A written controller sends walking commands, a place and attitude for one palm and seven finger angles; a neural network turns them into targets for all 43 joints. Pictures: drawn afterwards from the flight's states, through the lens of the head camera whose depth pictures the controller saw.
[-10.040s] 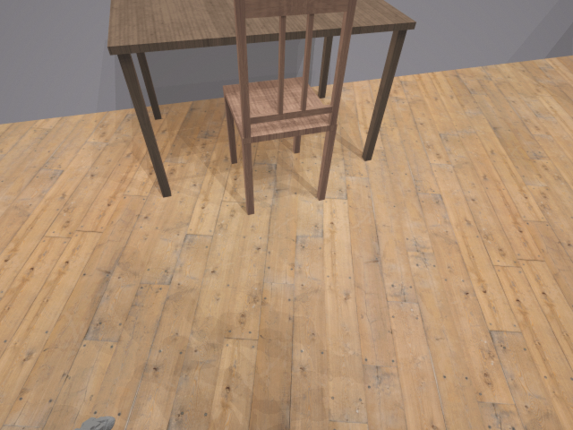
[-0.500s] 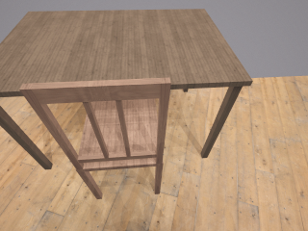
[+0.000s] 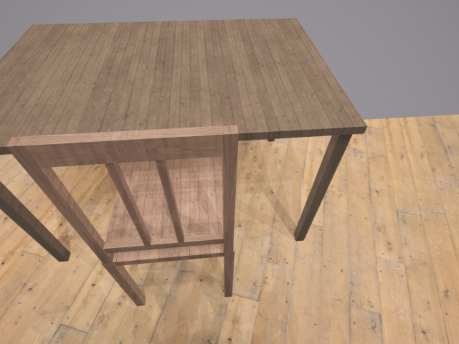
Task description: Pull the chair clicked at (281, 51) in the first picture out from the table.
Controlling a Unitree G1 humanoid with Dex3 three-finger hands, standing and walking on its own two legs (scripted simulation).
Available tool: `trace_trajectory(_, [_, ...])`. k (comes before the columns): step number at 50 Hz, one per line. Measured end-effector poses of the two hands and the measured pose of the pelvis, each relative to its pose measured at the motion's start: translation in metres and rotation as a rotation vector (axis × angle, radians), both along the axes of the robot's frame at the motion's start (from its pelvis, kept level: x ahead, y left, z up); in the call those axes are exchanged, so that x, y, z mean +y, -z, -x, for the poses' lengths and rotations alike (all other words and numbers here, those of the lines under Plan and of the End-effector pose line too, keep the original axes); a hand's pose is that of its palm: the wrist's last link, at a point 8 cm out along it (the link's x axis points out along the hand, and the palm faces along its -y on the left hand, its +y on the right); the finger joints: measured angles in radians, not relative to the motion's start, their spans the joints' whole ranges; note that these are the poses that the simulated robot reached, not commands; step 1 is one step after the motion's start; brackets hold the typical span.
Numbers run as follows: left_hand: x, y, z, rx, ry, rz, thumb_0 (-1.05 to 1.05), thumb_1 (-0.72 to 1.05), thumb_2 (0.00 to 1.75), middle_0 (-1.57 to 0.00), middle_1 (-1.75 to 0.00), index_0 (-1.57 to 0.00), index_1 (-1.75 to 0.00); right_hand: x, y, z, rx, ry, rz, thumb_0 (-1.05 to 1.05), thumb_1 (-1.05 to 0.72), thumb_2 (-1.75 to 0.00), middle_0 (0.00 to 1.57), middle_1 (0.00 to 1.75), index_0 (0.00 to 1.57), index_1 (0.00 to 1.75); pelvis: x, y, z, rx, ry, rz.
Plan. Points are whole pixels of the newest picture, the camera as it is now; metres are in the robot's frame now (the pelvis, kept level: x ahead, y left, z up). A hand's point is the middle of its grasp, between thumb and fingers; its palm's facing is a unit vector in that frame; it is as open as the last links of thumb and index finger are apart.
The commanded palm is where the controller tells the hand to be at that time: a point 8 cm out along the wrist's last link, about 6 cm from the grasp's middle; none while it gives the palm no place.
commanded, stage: come to a stop and stand still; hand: left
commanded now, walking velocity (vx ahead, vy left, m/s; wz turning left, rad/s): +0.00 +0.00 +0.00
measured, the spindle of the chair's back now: (132, 208) +0.41 +0.25 -0.08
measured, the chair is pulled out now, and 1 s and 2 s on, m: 0.00 0.00 0.00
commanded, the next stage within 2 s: look again from close up in 0.42 s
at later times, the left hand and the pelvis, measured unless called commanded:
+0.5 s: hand out of the picture -0.02 +0.14 -0.18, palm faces +0.01 -0.99 -0.17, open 7.3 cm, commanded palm none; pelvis +0.00 -0.02 +0.00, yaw +0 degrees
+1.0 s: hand out of the picture -0.03 +0.13 -0.18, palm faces +0.01 -0.99 -0.16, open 7.4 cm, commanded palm none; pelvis -0.01 -0.02 +0.00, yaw +0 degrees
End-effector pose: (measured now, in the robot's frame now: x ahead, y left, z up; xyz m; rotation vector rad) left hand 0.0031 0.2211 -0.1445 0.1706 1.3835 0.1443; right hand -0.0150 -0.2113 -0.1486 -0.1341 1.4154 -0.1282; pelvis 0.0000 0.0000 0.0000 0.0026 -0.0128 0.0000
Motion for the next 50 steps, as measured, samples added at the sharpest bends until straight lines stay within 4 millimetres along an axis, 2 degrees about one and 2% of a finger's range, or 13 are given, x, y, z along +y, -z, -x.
trace_trajectory(19, [-0.025,0.002,0.022,0.027,-0.017,0.03,0.01,0.92,0.9,-0.2,-0.3,-0.2,-0.3,-0.012,-0.003,0.007,0.007,0.004,0.0,0.0,-0.91,-0.9,0.2,0.3,0.2,0.3,-0.014,-0.002,0.001,-0.004,-0.003,0.0])
trace_trajectory(32, [-0.037,0.002,0.035,0.04,-0.023,0.047,0.0,0.91,0.9,-0.2,-0.3,-0.2,-0.3,-0.013,-0.003,0.017,0.019,0.008,-0.012,0.0,-0.91,-0.9,0.2,0.3,0.2,0.3,-0.019,-0.002,0.007,-0.003,-0.003,0.0])
trace_trajectory(50, [-0.041,0.003,0.036,0.039,-0.019,0.048,0.0,0.91,0.9,-0.2,-0.3,-0.2,-0.3,-0.012,-0.003,0.029,0.042,0.027,-0.017,0.0,-0.91,-0.9,0.2,0.3,0.2,0.3,-0.023,-0.002,0.008,0.0,0.001,0.0])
